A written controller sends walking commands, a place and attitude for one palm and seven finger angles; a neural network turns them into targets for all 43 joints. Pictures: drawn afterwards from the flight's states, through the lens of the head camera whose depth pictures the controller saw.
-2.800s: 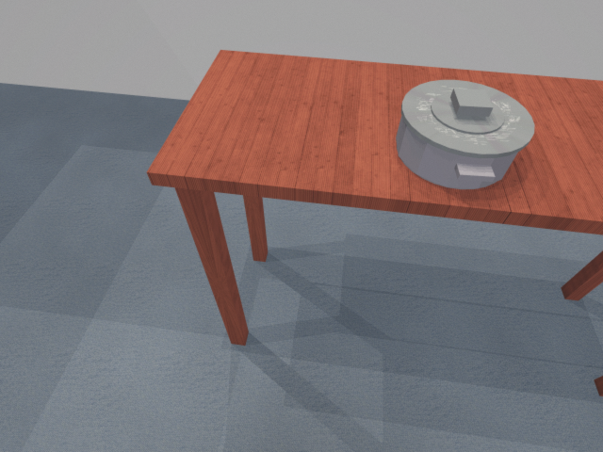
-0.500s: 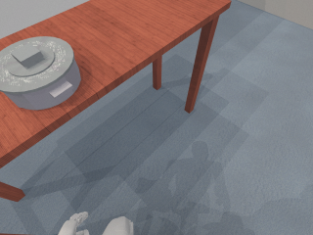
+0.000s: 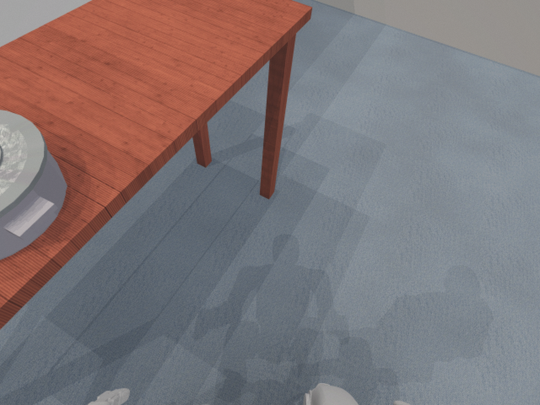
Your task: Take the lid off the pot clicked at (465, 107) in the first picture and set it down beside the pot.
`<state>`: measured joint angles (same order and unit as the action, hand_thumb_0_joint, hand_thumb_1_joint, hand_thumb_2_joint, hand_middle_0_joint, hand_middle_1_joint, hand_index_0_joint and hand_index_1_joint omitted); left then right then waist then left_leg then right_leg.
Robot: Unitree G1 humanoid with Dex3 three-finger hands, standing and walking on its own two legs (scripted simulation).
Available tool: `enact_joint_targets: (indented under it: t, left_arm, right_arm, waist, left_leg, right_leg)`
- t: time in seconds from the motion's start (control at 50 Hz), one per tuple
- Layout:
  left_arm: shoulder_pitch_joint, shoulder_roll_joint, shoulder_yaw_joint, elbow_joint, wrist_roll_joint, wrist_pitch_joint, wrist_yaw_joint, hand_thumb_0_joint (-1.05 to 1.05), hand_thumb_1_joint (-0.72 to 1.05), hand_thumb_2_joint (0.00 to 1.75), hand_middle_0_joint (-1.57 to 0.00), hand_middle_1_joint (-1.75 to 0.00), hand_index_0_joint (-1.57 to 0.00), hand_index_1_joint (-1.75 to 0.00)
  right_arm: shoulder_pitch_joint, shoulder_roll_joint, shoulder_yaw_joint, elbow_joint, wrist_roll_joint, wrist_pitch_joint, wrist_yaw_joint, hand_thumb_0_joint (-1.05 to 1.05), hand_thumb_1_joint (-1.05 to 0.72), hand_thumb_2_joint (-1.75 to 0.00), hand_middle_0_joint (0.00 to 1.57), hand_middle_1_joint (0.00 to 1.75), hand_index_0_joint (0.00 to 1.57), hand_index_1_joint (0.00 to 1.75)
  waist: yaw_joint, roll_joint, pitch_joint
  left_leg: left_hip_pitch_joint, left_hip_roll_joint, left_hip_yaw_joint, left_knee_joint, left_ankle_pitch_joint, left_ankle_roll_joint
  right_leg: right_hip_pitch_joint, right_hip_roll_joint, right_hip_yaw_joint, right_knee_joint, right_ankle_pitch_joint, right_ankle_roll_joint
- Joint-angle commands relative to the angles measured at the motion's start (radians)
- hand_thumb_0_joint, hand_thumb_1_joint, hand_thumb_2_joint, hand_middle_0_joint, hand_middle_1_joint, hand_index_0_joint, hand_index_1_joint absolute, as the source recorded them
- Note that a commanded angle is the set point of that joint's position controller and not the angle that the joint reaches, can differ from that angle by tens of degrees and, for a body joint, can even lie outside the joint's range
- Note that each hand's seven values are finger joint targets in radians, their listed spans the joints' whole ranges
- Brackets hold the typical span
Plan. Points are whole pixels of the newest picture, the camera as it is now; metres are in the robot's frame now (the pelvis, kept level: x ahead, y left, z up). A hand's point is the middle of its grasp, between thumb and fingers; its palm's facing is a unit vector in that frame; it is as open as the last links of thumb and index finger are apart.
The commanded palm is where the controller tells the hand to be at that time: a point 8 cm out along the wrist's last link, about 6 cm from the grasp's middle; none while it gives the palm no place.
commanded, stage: walk to a spot facing it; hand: left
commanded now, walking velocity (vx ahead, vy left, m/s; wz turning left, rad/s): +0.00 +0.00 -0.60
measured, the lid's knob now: out of the picture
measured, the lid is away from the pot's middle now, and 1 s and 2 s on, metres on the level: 0.00 0.00 0.00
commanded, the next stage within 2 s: turn to face it in 1.98 s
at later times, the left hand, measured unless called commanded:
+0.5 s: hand (188, 375) +0.17 +0.14 -0.17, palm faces -0.26 -0.94 -0.22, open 7.4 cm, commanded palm none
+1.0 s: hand (245, 328) +0.25 +0.05 -0.16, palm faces -0.56 -0.78 -0.26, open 7.4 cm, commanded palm none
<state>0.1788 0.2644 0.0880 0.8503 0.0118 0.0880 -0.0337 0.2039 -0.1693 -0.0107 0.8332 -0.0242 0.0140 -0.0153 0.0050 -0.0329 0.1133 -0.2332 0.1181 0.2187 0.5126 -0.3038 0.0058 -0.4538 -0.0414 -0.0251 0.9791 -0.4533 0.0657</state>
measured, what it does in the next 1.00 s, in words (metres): steps on the spot, turning right: right foot, then left foot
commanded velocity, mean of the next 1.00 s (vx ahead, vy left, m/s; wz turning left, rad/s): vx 0.00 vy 0.00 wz -0.60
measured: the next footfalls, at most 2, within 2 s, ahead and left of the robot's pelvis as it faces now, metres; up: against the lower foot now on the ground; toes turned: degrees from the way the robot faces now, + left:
right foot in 0.14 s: +0.03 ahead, -0.14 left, +0.00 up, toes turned -10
left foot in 0.54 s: +0.14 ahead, +0.07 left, +0.00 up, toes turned -16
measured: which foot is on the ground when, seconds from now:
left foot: down 0.00-0.14, up 0.16-0.52, down 0.54-0.94, up 0.96-1.00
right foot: up 0.00-0.12, down 0.14-0.54, up 0.56-0.92, down 0.94-1.00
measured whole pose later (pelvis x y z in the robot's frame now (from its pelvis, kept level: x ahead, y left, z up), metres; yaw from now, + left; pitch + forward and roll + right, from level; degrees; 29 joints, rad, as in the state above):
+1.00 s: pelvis +0.04 -0.05 -0.02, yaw -35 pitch +1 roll -1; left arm 0.15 0.22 0.06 0.85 0.01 0.03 -0.02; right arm 0.24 -0.25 -0.06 0.88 -0.02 0.06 -0.01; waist -0.02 0.06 0.10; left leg -0.37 0.17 0.15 0.88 -0.51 -0.06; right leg -0.30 0.00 -0.06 0.64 -0.33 -0.01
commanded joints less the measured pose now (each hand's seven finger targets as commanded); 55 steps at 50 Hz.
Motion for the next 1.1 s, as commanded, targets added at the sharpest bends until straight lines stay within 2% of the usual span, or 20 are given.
enact_joint_targets:
  t: [0.0, 0.08, 0.12, 0.16, 0.22, 0.4, 0.48, 0.5, 0.52, 0.54, 0.56, 0.66, 0.78, 0.88, 0.9, 0.92, 0.94, 0.96, 0.98, 1.08]
  left_arm:
    - [-0.055, 0.027, -0.001, -0.096, 0.004, -0.043, -0.007, 0.0, 0.9, 0.9, -0.2, -0.3, -0.2, -0.3]
    - [0.063, 0.076, 0.009, -0.053, 0.009, -0.067, 0.001, 0.0, 0.9, 0.9, -0.2, -0.3, -0.2, -0.3]
    - [0.202, 0.261, 0.052, -0.017, 0.011, -0.079, 0.033, 0.0, 0.9, 0.9, -0.2, -0.3, -0.2, -0.3]
    - [0.167, 0.198, 0.046, -0.016, 0.001, -0.073, 0.053, 0.0, 0.9, 0.9, -0.2, -0.3, -0.2, -0.3]
    - [0.027, 0.138, 0.024, -0.057, 0.006, -0.073, 0.053, 0.0, 0.9, 0.9, -0.2, -0.3, -0.2, -0.3]
    - [0.035, 0.164, 0.031, -0.06, 0.01, -0.069, 0.045, 0.0, 0.9, 0.9, -0.2, -0.3, -0.2, -0.3]
    - [-0.02, 0.152, 0.03, -0.071, 0.002, -0.061, 0.043, 0.0, 0.9, 0.9, -0.2, -0.3, -0.2, -0.3]
    - [-0.028, 0.122, 0.025, -0.086, -0.006, -0.058, 0.042, 0.0, 0.9, 0.9, -0.2, -0.3, -0.2, -0.3]
    - [0.023, 0.06, 0.016, -0.101, -0.017, -0.053, 0.032, 0.0, 0.9, 0.9, -0.2, -0.3, -0.2, -0.3]
    - [0.037, 0.07, 0.018, -0.097, -0.004, -0.054, 0.031, 0.0, 0.9, 0.9, -0.2, -0.3, -0.2, -0.3]
    - [0.041, 0.091, 0.025, -0.094, 0.006, -0.054, 0.026, 0.0, 0.9, 0.9, -0.2, -0.3, -0.2, -0.3]
    - [0.025, 0.063, 0.019, -0.064, 0.007, -0.04, -0.001, 0.0, 0.9, 0.9, -0.2, -0.3, -0.2, -0.3]
    - [-0.067, 0.034, 0.004, -0.091, 0.004, -0.037, -0.007, 0.0, 0.9, 0.9, -0.2, -0.3, -0.2, -0.3]
    - [0.021, 0.051, 0.005, -0.059, 0.004, -0.06, -0.002, 0.0, 0.9, 0.9, -0.2, -0.3, -0.2, -0.3]
    - [0.083, 0.102, 0.015, -0.04, 0.008, -0.072, 0.005, 0.0, 0.9, 0.9, -0.2, -0.3, -0.2, -0.3]
    - [0.143, 0.218, 0.037, -0.021, 0.018, -0.084, 0.022, 0.0, 0.9, 0.9, -0.2, -0.3, -0.2, -0.3]
    - [0.19, 0.26, 0.05, -0.01, 0.005, -0.076, 0.039, 0.0, 0.9, 0.9, -0.2, -0.3, -0.2, -0.3]
    - [0.18, 0.232, 0.045, -0.014, 0.003, -0.073, 0.046, 0.0, 0.9, 0.9, -0.2, -0.3, -0.2, -0.3]
    - [0.119, 0.188, 0.045, -0.017, 0.005, -0.072, 0.055, 0.0, 0.9, 0.9, -0.2, -0.3, -0.2, -0.3]
    - [0.026, 0.146, 0.025, -0.051, 0.008, -0.077, 0.049, 0.0, 0.9, 0.9, -0.2, -0.3, -0.2, -0.3]
  right_arm:
    - [0.077, -0.238, -0.082, -0.032, -0.006, -0.014, -0.012, 0.0, -0.9, -0.9, 0.2, 0.3, 0.2, 0.3]
    - [0.065, -0.234, -0.091, -0.024, 0.005, -0.008, -0.002, 0.0, -0.9, -0.9, 0.2, 0.3, 0.2, 0.3]
    - [-0.021, -0.12, -0.056, -0.103, 0.009, 0.002, 0.003, 0.0, -0.9, -0.9, 0.2, 0.3, 0.2, 0.3]
    - [-0.07, -0.137, -0.056, -0.088, 0.015, 0.015, -0.013, 0.0, -0.9, -0.9, 0.2, 0.3, 0.2, 0.3]
    - [-0.037, -0.144, -0.06, -0.051, 0.005, 0.015, -0.006, 0.0, -0.9, -0.9, 0.2, 0.3, 0.2, 0.3]
    - [-0.052, -0.131, -0.057, -0.064, 0.018, 0.002, -0.01, 0.0, -0.9, -0.9, 0.2, 0.3, 0.2, 0.3]
    - [0.045, -0.139, -0.061, -0.044, 0.023, -0.011, -0.019, 0.0, -0.9, -0.9, 0.2, 0.3, 0.2, 0.3]
    - [0.104, -0.18, -0.066, -0.031, 0.019, -0.019, -0.025, 0.0, -0.9, -0.9, 0.2, 0.3, 0.2, 0.3]
    - [0.11, -0.28, -0.082, -0.041, 0.004, -0.025, -0.025, 0.0, -0.9, -0.9, 0.2, 0.3, 0.2, 0.3]
    - [0.099, -0.306, -0.08, -0.051, 0.003, -0.015, -0.023, 0.0, -0.9, -0.9, 0.2, 0.3, 0.2, 0.3]
    - [0.062, -0.27, -0.069, -0.078, -0.006, -0.011, -0.02, 0.0, -0.9, -0.9, 0.2, 0.3, 0.2, 0.3]
    - [-0.01, -0.2, -0.051, -0.082, -0.005, -0.02, -0.024, 0.0, -0.9, -0.9, 0.2, 0.3, 0.2, 0.3]
    - [0.079, -0.229, -0.074, -0.047, -0.006, -0.012, -0.013, 0.0, -0.9, -0.9, 0.2, 0.3, 0.2, 0.3]
    - [0.057, -0.252, -0.093, -0.033, 0.0, -0.004, -0.002, 0.0, -0.9, -0.9, 0.2, 0.3, 0.2, 0.3]
    - [0.062, -0.22, -0.089, -0.037, 0.007, -0.002, 0.002, 0.0, -0.9, -0.9, 0.2, 0.3, 0.2, 0.3]
    - [0.03, -0.136, -0.066, -0.081, 0.011, 0.003, 0.007, 0.0, -0.9, -0.9, 0.2, 0.3, 0.2, 0.3]
    - [-0.051, -0.131, -0.057, -0.118, 0.008, 0.013, -0.002, 0.0, -0.9, -0.9, 0.2, 0.3, 0.2, 0.3]
    - [-0.047, -0.136, -0.059, -0.113, 0.013, 0.018, -0.009, 0.0, -0.9, -0.9, 0.2, 0.3, 0.2, 0.3]
    - [-0.059, -0.141, -0.059, -0.094, 0.01, 0.02, -0.01, 0.0, -0.9, -0.9, 0.2, 0.3, 0.2, 0.3]
    - [-0.028, -0.139, -0.064, -0.048, 0.009, 0.018, -0.002, 0.0, -0.9, -0.9, 0.2, 0.3, 0.2, 0.3]
  waist:
    - [-0.053, 0.251, -0.171]
    - [0.015, 0.14, -0.225]
    - [0.09, -0.281, -0.236]
    - [0.077, -0.213, -0.18]
    - [0.007, -0.126, -0.147]
    - [0.01, -0.116, -0.167]
    - [-0.041, -0.117, -0.184]
    - [-0.066, -0.015, -0.21]
    - [-0.049, 0.277, -0.232]
    - [-0.041, 0.32, -0.198]
    - [-0.03, 0.209, -0.158]
    - [-0.001, 0.218, -0.151]
    - [-0.054, 0.225, -0.157]
    - [-0.007, 0.207, -0.213]
    - [0.027, 0.092, -0.238]
    - [0.063, -0.24, -0.214]
    - [0.096, -0.267, -0.201]
    - [0.076, -0.177, -0.187]
    - [0.061, -0.226, -0.17]
    - [0.003, -0.1, -0.156]
  left_leg:
    - [0.205, 0.243, -0.101, -0.08, 0.62, 0.124]
    - [0.09, 0.2, -0.007, 0.161, 0.498, 0.018]
    - [-0.376, -0.011, -0.039, 0.589, -0.357, -0.082]
    - [-0.421, 0.021, -0.213, 0.68, -0.297, -0.059]
    - [-0.354, 0.009, -0.194, 0.609, -0.168, -0.084]
    - [-0.229, -0.063, -0.179, 0.346, -0.116, -0.089]
    - [-0.011, -0.084, -0.18, 0.016, 0.059, -0.072]
    - [0.123, -0.008, -0.252, -0.11, 0.156, -0.045]
    - [0.248, 0.249, -0.535, -0.181, 0.351, 0.059]
    - [0.17, 0.385, -0.608, -0.2, 0.427, 0.158]
    - [0.067, 0.36, -0.571, -0.205, 0.342, 0.19]
    - [0.118, 0.186, -0.237, -0.15, 0.506, 0.122]
    - [0.149, 0.228, -0.156, -0.13, 0.52, 0.129]
    - [0.097, 0.214, -0.063, 0.056, 0.446, 0.042]
    - [-0.003, 0.178, -0.025, 0.206, 0.328, -0.013]
    - [-0.31, 0.054, 0.002, 0.402, -0.209, -0.071]
    - [-0.407, -0.004, -0.114, 0.567, -0.384, -0.08]
    - [-0.413, 0.015, -0.195, 0.631, -0.327, -0.067]
    - [-0.428, 0.028, -0.213, 0.646, -0.264, -0.065]
    - [-0.304, -0.021, -0.181, 0.517, -0.123, -0.094]
  right_leg:
    - [0.021, 0.009, -0.057, -0.189, 0.006, -0.012]
    - [0.309, 0.032, -0.076, -0.526, 0.282, -0.056]
    - [0.542, -0.356, 0.464, -0.591, 0.895, -0.255]
    - [0.445, -0.29, 0.373, -0.599, 0.762, -0.291]
    - [0.363, -0.19, 0.264, -0.565, 0.771, -0.259]
    - [0.32, -0.156, 0.353, -0.545, 0.754, -0.254]
    - [0.231, -0.097, 0.368, -0.437, 0.719, -0.183]
    - [0.137, -0.027, 0.316, -0.341, 0.569, -0.135]
    - [-0.06, 0.125, 0.181, -0.144, 0.106, -0.058]
    - [-0.09, 0.111, 0.098, 0.081, -0.186, -0.031]
    - [-0.07, 0.064, 0.119, 0.199, -0.167, -0.028]
    - [-0.098, 0.025, 0.046, 0.215, -0.001, 0.007]
    - [-0.005, 0.004, -0.036, -0.082, -0.016, 0.009]
    - [0.238, 0.043, -0.092, -0.464, 0.196, -0.028]
    - [0.385, -0.009, -0.021, -0.581, 0.33, -0.057]
    - [0.532, -0.259, 0.327, -0.641, 0.63, -0.159]
    - [0.482, -0.373, 0.453, -0.613, 0.859, -0.26]
    - [0.442, -0.355, 0.386, -0.607, 0.762, -0.293]
    - [0.43, -0.276, 0.357, -0.607, 0.702, -0.268]
    - [0.331, -0.17, 0.285, -0.573, 0.724, -0.249]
